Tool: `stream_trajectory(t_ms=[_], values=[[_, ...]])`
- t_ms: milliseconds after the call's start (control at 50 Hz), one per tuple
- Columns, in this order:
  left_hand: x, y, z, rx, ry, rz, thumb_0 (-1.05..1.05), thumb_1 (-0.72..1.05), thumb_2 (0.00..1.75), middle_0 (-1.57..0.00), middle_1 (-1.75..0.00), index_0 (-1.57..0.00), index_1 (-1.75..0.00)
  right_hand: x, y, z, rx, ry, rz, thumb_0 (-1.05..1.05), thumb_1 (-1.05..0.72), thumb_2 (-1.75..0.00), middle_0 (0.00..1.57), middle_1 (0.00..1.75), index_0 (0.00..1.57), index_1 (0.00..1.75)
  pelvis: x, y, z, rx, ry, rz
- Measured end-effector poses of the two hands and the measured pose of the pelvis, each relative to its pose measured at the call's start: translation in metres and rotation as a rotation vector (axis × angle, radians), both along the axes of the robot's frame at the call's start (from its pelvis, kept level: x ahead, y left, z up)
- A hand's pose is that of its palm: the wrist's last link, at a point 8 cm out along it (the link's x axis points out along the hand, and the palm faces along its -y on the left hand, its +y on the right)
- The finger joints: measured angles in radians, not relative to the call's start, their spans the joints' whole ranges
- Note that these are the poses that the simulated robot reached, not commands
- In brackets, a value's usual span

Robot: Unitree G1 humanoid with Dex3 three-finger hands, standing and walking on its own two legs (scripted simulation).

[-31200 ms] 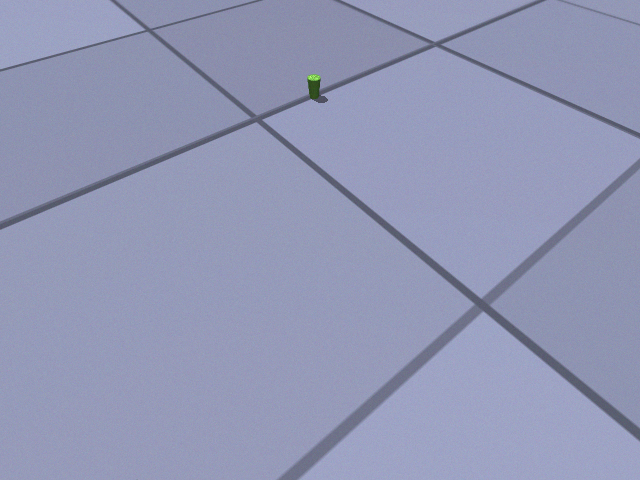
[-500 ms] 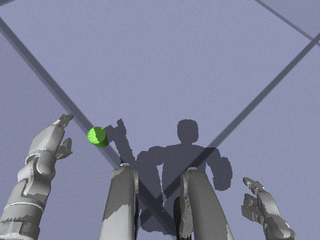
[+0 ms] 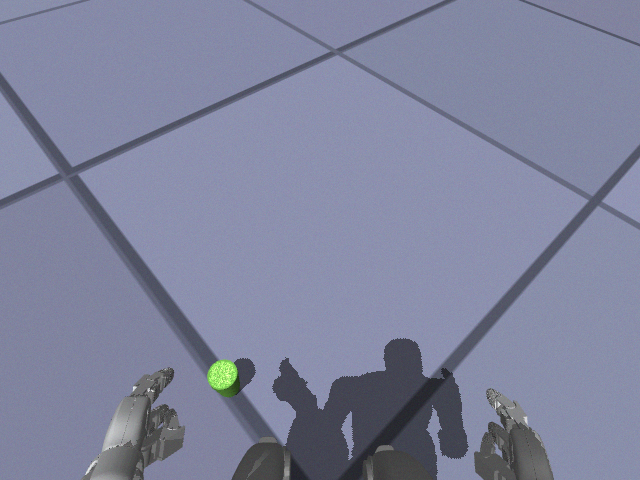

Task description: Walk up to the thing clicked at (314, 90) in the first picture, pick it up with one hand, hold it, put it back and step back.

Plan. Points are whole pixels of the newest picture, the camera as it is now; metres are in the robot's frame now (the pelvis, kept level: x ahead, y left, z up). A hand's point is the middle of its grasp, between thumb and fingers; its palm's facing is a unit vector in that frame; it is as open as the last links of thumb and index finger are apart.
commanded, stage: home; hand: left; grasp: from above
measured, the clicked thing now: (226, 381) +0.42 +0.25 -0.63
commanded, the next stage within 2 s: none
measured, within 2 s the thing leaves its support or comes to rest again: neither
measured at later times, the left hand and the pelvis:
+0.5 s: hand (176, 447) +0.17 +0.18 -0.03, palm faces +0.07 -0.98 -0.19, open 7.4 cm; pelvis +0.02 +0.00 +0.02, yaw +1 degrees
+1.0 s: hand (173, 449) +0.17 +0.18 -0.02, palm faces +0.05 -0.98 -0.20, open 7.4 cm; pelvis +0.01 +0.00 +0.02, yaw +1 degrees
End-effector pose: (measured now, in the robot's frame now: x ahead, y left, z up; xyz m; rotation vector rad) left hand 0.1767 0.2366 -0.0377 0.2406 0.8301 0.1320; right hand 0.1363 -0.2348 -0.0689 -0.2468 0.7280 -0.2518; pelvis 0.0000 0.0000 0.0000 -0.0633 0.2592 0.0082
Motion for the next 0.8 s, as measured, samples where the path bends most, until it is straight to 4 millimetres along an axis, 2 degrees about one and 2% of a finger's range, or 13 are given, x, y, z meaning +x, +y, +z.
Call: stream_trajectory(t_ms=[80,180,320,420,540,800], values=[[-0.008,-0.006,0.023,-0.042,-0.008,0.030,0.01,0.90,0.90,-0.20,-0.30,-0.21,-0.30,0.002,-0.004,0.018,-0.015,-0.036,-0.020,0.02,-0.90,-0.90,0.20,0.30,0.20,0.30,0.010,0.000,0.014,0.004,-0.030,0.004],[-0.016,-0.009,0.039,-0.064,-0.018,0.040,0.01,0.91,0.90,-0.20,-0.30,-0.21,-0.30,0.014,-0.006,0.033,-0.025,-0.096,-0.015,0.02,-0.90,-0.90,0.20,0.30,0.20,0.30,0.016,-0.001,0.022,0.009,-0.058,0.008],[-0.020,-0.009,0.039,-0.070,-0.013,0.044,0.01,0.91,0.90,-0.20,-0.30,-0.21,-0.30,0.035,-0.005,0.044,-0.030,-0.166,0.031,0.02,-0.90,-0.90,0.20,0.30,0.20,0.30,0.017,-0.003,0.024,0.014,-0.077,0.015],[-0.022,-0.009,0.038,-0.075,-0.010,0.047,0.01,0.91,0.90,-0.20,-0.30,-0.20,-0.30,0.043,-0.003,0.047,-0.034,-0.183,0.055,0.02,-0.90,-0.90,0.20,0.30,0.20,0.30,0.017,-0.004,0.024,0.015,-0.082,0.017],[-0.021,-0.009,0.037,-0.074,-0.012,0.042,0.01,0.91,0.90,-0.20,-0.30,-0.20,-0.30,0.042,-0.002,0.046,-0.036,-0.173,0.059,0.02,-0.90,-0.90,0.20,0.30,0.20,0.30,0.018,-0.004,0.025,0.015,-0.088,0.017],[-0.021,-0.008,0.039,-0.068,-0.018,0.033,0.01,0.91,0.90,-0.20,-0.30,-0.20,-0.30,0.023,-0.003,0.039,-0.033,-0.130,0.036,0.02,-0.90,-0.90,0.21,0.30,0.20,0.30,0.015,-0.002,0.025,0.015,-0.096,0.012]])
